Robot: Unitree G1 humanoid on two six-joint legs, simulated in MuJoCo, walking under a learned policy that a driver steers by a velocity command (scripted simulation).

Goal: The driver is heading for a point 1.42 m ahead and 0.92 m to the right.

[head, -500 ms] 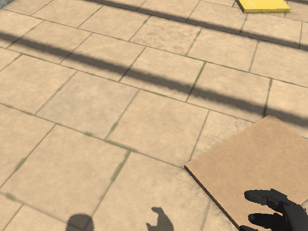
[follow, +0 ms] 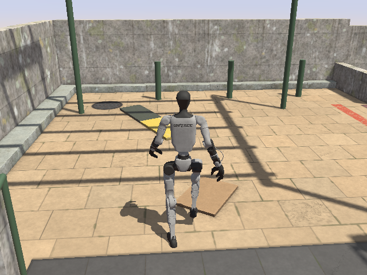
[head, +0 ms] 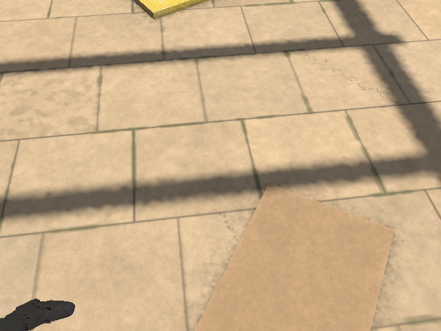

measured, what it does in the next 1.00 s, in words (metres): walks ahead, turning right: right foot, then left foot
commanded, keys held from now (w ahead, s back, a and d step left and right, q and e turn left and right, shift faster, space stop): w+e+shift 0.64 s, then w+shift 0.36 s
